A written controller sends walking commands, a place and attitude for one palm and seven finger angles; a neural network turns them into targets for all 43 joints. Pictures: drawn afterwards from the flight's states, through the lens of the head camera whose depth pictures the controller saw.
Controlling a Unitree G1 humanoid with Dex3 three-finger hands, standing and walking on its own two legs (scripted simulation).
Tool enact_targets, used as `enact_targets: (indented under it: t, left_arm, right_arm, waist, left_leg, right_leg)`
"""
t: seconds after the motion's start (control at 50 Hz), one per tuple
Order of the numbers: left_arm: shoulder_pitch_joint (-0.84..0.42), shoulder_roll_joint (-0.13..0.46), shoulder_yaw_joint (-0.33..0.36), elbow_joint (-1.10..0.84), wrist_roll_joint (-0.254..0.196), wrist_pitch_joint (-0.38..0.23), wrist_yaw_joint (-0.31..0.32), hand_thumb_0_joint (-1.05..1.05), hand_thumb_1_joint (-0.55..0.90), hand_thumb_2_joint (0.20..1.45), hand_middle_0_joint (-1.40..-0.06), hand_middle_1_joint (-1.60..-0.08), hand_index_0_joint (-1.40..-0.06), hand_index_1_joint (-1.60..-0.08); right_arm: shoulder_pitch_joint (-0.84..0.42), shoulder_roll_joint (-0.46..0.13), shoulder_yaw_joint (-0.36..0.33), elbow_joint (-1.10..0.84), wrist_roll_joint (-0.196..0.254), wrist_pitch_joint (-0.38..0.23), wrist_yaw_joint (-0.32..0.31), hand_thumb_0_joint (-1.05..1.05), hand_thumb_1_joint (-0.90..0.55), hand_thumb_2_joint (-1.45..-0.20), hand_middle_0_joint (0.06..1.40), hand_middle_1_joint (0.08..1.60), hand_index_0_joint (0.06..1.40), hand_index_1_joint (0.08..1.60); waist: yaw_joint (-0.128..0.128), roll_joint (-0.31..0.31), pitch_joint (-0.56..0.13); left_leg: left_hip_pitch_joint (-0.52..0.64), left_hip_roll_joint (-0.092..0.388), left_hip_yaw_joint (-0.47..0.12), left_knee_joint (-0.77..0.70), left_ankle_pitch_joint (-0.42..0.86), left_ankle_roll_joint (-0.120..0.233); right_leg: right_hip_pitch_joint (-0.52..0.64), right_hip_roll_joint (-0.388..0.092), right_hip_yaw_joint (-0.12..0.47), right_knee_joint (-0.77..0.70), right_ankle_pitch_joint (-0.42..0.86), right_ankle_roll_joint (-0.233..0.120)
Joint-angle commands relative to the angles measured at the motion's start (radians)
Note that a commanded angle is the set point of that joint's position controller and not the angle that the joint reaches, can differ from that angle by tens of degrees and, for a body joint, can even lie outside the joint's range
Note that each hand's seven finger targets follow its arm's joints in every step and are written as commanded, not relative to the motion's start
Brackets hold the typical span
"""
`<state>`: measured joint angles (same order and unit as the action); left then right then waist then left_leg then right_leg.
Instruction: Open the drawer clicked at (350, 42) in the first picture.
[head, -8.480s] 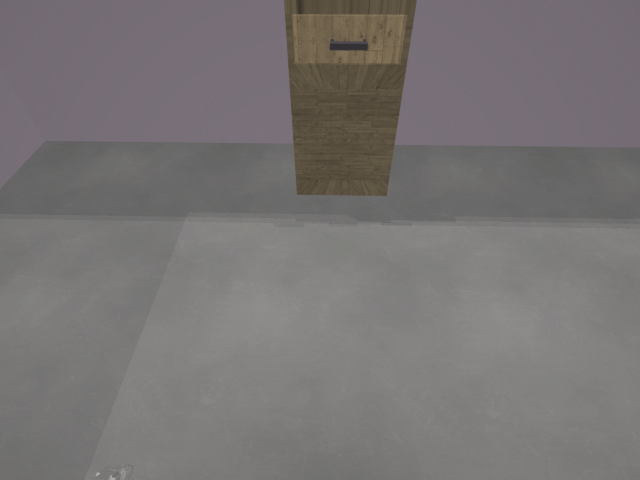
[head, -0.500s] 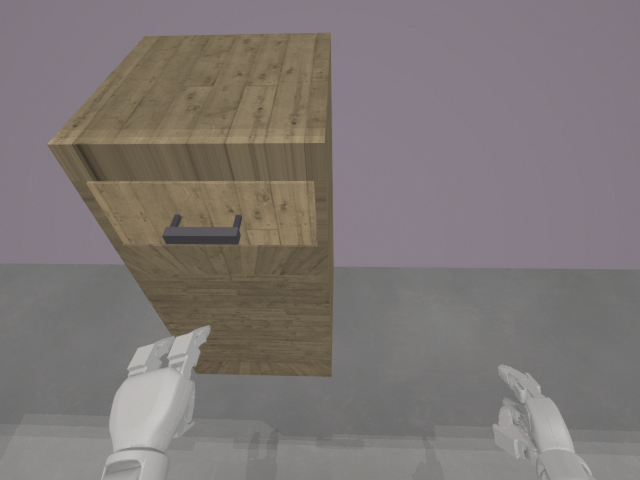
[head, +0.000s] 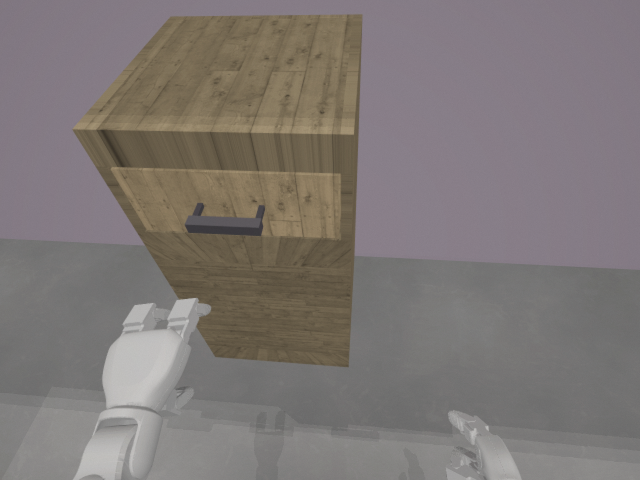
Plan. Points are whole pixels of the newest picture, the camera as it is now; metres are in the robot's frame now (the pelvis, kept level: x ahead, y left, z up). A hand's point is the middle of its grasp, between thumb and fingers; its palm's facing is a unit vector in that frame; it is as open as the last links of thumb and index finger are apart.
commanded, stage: raise the hand with hooked fingers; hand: left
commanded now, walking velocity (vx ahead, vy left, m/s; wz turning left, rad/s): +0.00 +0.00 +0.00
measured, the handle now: (227, 217) +0.53 +0.24 -0.02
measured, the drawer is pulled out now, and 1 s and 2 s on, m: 0.00 0.00 0.00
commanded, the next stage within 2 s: move the hooked fingers above the handle in 1.06 s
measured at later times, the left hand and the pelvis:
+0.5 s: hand (149, 306) +0.29 +0.24 +0.07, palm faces +0.05 -0.09 -0.99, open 13.6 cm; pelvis +0.01 +0.01 +0.02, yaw +1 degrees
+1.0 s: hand (147, 286) +0.30 +0.25 +0.09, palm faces +0.03 -0.09 -1.00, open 13.8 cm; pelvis +0.01 +0.01 +0.02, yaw +1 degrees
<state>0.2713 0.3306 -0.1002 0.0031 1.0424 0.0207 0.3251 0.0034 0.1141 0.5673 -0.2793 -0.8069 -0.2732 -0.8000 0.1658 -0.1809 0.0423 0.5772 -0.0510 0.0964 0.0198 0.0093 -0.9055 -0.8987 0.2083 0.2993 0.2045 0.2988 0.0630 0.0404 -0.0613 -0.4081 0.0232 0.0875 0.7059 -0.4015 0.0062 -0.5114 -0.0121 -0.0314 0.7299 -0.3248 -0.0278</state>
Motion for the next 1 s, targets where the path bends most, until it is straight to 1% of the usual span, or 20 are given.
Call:
enact_targets:
  t: [0.0, 0.02, 0.1, 0.12, 0.14, 0.18, 0.2, 0.26, 0.34, 0.38, 0.4, 0.42, 0.48, 0.56, 0.62, 0.64, 0.72, 0.8, 0.9, 0.98]
  left_arm:
    - [-0.109, 0.198, 0.164, -0.215, -0.003, -0.027, 0.048, 0.0, -0.103, 0.47, -0.272, -0.945, -0.272, -0.945]
    - [-0.132, 0.193, 0.157, -0.221, -0.004, -0.032, 0.056, 0.0, -0.127, 0.46, -0.273, -0.96, -0.273, -0.96]
    - [-0.223, 0.187, 0.144, -0.222, -0.021, -0.035, 0.064, 0.0, -0.22, 0.42, -0.28, -1.02, -0.28, -1.02]
    - [-0.247, 0.181, 0.127, -0.219, -0.021, -0.031, 0.062, 0.0, -0.243, 0.41, -0.282, -1.035, -0.282, -1.035]
    - [-0.262, 0.179, 0.118, -0.212, -0.022, -0.026, 0.056, 0.0, -0.267, 0.4, -0.283, -1.05, -0.283, -1.05]
    - [-0.284, 0.18, 0.103, -0.189, -0.029, -0.008, 0.034, 0.0, -0.313, 0.38, -0.287, -1.08, -0.287, -1.08]
    - [-0.305, 0.192, 0.115, -0.192, -0.03, 0.001, 0.022, 0.0, -0.337, 0.37, -0.288, -1.095, -0.288, -1.095]
    - [-0.335, 0.218, 0.117, -0.183, -0.029, 0.021, -0.019, 0.0, -0.407, 0.34, -0.293, -1.14, -0.293, -1.14]
    - [-0.381, 0.236, 0.124, -0.143, -0.039, 0.043, -0.072, 0.0, -0.5, 0.3, -0.3, -1.2, -0.3, -1.2]
    - [-0.432, 0.249, 0.123, -0.141, -0.043, 0.044, -0.096, 0.0, -0.5, 0.3, -0.3, -1.2, -0.3, -1.2]
    - [-0.455, 0.268, 0.137, -0.141, -0.043, 0.042, -0.106, 0.0, -0.5, 0.3, -0.3, -1.2, -0.3, -1.2]
    - [-0.482, 0.27, 0.133, -0.141, -0.044, 0.038, -0.116, 0.0, -0.5, 0.3, -0.3, -1.2, -0.3, -1.2]
    - [-0.538, 0.268, 0.12, -0.113, -0.056, 0.027, -0.147, 0.0, -0.5, 0.3, -0.3, -1.2, -0.3, -1.2]
    - [-0.624, 0.303, 0.133, -0.121, -0.066, -0.002, -0.175, 0.0, -0.5, 0.3, -0.3, -1.2, -0.3, -1.2]
    - [-0.67, 0.319, 0.14, -0.093, -0.082, -0.015, -0.196, 0.0, -0.5, 0.3, -0.3, -1.2, -0.3, -1.2]
    - [-0.679, 0.333, 0.151, -0.083, -0.089, -0.019, -0.203, 0.0, -0.5, 0.3, -0.3, -1.2, -0.3, -1.2]
    - [-0.578, 0.3, 0.144, -0.044, -0.108, -0.031, -0.234, 0.0, -0.5, 0.3, -0.3, -1.2, -0.3, -1.2]
    - [-0.571, 0.333, 0.183, -0.107, -0.108, -0.063, -0.226, 0.0, -0.5, 0.3, -0.3, -1.2, -0.3, -1.2]
    - [-0.6, 0.361, 0.218, -0.139, -0.101, -0.089, -0.173, 0.0, -0.5, 0.3, -0.3, -1.2, -0.3, -1.2]
    - [-0.608, 0.338, 0.193, -0.108, -0.094, -0.072, -0.141, 0.0, -0.5, 0.3, -0.3, -1.2, -0.3, -1.2]
  right_arm:
    - [-0.16, -0.139, -0.081, -0.171, 0.003, -0.061, -0.021, 0.0, -0.9, -0.9, 0.2, 0.3, 0.2, 0.3]
    - [-0.158, -0.141, -0.085, -0.165, 0.004, -0.064, -0.02, 0.0, -0.9, -0.9, 0.2, 0.3, 0.2, 0.3]
    - [-0.149, -0.152, -0.102, -0.149, 0.013, -0.07, -0.023, 0.0, -0.9, -0.9, 0.2, 0.3, 0.2, 0.3]
    - [-0.145, -0.154, -0.105, -0.143, 0.015, -0.071, -0.024, 0.0, -0.9, -0.9, 0.2, 0.3, 0.2, 0.3]
    - [-0.144, -0.156, -0.108, -0.137, 0.018, -0.072, -0.026, 0.0, -0.9, -0.9, 0.2, 0.3, 0.2, 0.3]
    - [-0.146, -0.16, -0.108, -0.132, 0.025, -0.07, -0.027, 0.0, -0.9, -0.9, 0.2, 0.3, 0.2, 0.3]
    - [-0.147, -0.162, -0.11, -0.133, 0.026, -0.068, -0.027, 0.0, -0.9, -0.9, 0.2, 0.3, 0.2, 0.3]
    - [-0.152, -0.163, -0.104, -0.129, 0.033, -0.06, -0.031, 0.0, -0.9, -0.9, 0.2, 0.3, 0.2, 0.3]
    - [-0.159, -0.161, -0.089, -0.128, 0.043, -0.045, -0.034, 0.0, -0.9, -0.9, 0.2, 0.3, 0.2, 0.3]
    - [-0.16, -0.161, -0.086, -0.132, 0.044, -0.04, -0.038, 0.0, -0.9, -0.9, 0.2, 0.3, 0.2, 0.3]
    - [-0.165, -0.162, -0.083, -0.129, 0.044, -0.038, -0.039, 0.0, -0.9, -0.9, 0.2, 0.3, 0.2, 0.3]
    - [-0.161, -0.158, -0.079, -0.128, 0.044, -0.037, -0.04, 0.0, -0.9, -0.9, 0.2, 0.3, 0.2, 0.3]
    - [-0.161, -0.155, -0.075, -0.121, 0.047, -0.036, -0.045, 0.0, -0.9, -0.9, 0.2, 0.3, 0.2, 0.3]
    - [-0.155, -0.158, -0.072, -0.111, 0.047, -0.036, -0.048, 0.0, -0.9, -0.9, 0.2, 0.3, 0.2, 0.3]
    - [-0.149, -0.159, -0.072, -0.108, 0.052, -0.035, -0.051, 0.0, -0.9, -0.9, 0.2, 0.3, 0.2, 0.3]
    - [-0.147, -0.162, -0.073, -0.105, 0.053, -0.035, -0.053, 0.0, -0.9, -0.9, 0.2, 0.3, 0.2, 0.3]
    - [-0.132, -0.169, -0.08, -0.11, 0.056, -0.029, -0.041, 0.0, -0.9, -0.9, 0.2, 0.3, 0.2, 0.3]
    - [-0.129, -0.178, -0.088, -0.121, 0.05, -0.028, -0.035, 0.0, -0.9, -0.9, 0.2, 0.3, 0.2, 0.3]
    - [-0.118, -0.178, -0.097, -0.11, 0.053, -0.034, -0.033, 0.0, -0.9, -0.9, 0.2, 0.3, 0.2, 0.3]
    - [-0.115, -0.176, -0.101, -0.098, 0.06, -0.035, -0.034, 0.0, -0.9, -0.9, 0.2, 0.3, 0.2, 0.3]
  waist:
    - [0.028, -0.056, -0.194]
    - [0.02, -0.034, -0.191]
    - [0.0, -0.036, -0.213]
    - [-0.003, -0.014, -0.203]
    - [-0.003, 0.011, -0.21]
    - [-0.001, 0.006, -0.198]
    - [0.004, -0.018, -0.207]
    - [0.018, -0.012, -0.204]
    - [0.022, -0.036, -0.152]
    - [0.022, -0.036, -0.159]
    - [0.022, -0.014, -0.154]
    - [0.021, -0.024, -0.17]
    - [0.011, -0.034, -0.153]
    - [0.007, 0.002, -0.19]
    - [0.005, -0.024, -0.185]
    - [0.006, -0.018, -0.19]
    - [0.019, -0.05, -0.179]
    - [0.03, -0.037, -0.216]
    - [0.03, -0.015, -0.236]
    - [0.022, -0.006, -0.225]
  left_leg:
    - [0.013, -0.04, -0.067, -0.13, 0.281, 0.019]
    - [0.028, -0.042, -0.066, -0.132, 0.284, 0.019]
    - [0.069, -0.041, -0.068, -0.136, 0.309, 0.02]
    - [0.085, -0.038, -0.068, -0.141, 0.308, 0.02]
    - [0.1, -0.037, -0.066, -0.144, 0.322, 0.019]
    - [0.108, -0.036, -0.066, -0.159, 0.337, 0.017]
    - [0.113, -0.036, -0.069, -0.166, 0.347, 0.018]
    - [0.133, -0.034, -0.065, -0.194, 0.382, 0.015]
    - [0.131, -0.037, -0.06, -0.229, 0.389, 0.013]
    - [0.144, -0.039, -0.053, -0.241, 0.372, 0.017]
    - [0.149, -0.039, -0.054, -0.249, 0.371, 0.015]
    - [0.157, -0.043, -0.052, -0.251, 0.372, 0.016]
    - [0.166, -0.045, -0.047, -0.261, 0.365, 0.019]
    - [0.194, -0.047, -0.052, -0.267, 0.406, 0.016]
    - [0.193, -0.048, -0.053, -0.275, 0.396, 0.019]
    - [0.19, -0.048, -0.053, -0.28, 0.4, 0.017]
    - [0.175, -0.045, -0.05, -0.282, 0.444, 0.015]
    - [0.179, -0.044, -0.056, -0.281, 0.471, 0.015]
    - [0.186, -0.042, -0.059, -0.279, 0.477, 0.011]
    - [0.187, -0.043, -0.054, -0.28, 0.457, 0.01]
  right_leg:
    - [0.247, 0.017, 0.074, -0.129, 0.223, -0.027]
    - [0.234, 0.016, 0.075, -0.132, 0.225, -0.028]
    - [0.22, 0.016, 0.057, -0.139, 0.227, -0.023]
    - [0.204, 0.015, 0.049, -0.142, 0.215, -0.024]
    - [0.203, 0.016, 0.041, -0.142, 0.221, -0.025]
    - [0.217, 0.015, 0.035, -0.153, 0.235, -0.025]
    - [0.235, 0.017, 0.038, -0.156, 0.238, -0.024]
    - [0.274, 0.016, 0.033, -0.17, 0.271, -0.024]
    - [0.308, 0.017, 0.03, -0.197, 0.29, -0.022]
    - [0.327, 0.015, 0.033, -0.216, 0.285, -0.019]
    - [0.334, 0.017, 0.037, -0.224, 0.282, -0.021]
    - [0.348, 0.014, 0.035, -0.227, 0.285, -0.019]
    - [0.35, 0.015, 0.033, -0.248, 0.289, -0.016]
    - [0.376, 0.014, 0.03, -0.255, 0.327, -0.017]
    - [0.385, 0.013, 0.027, -0.268, 0.317, -0.013]
    - [0.393, 0.012, 0.026, -0.27, 0.323, -0.013]
    - [0.4, 0.013, 0.018, -0.265, 0.361, -0.013]
    - [0.416, 0.013, 0.026, -0.26, 0.381, -0.014]
    - [0.404, 0.012, 0.028, -0.256, 0.373, -0.016]
    - [0.375, 0.012, 0.022, -0.256, 0.344, -0.016]
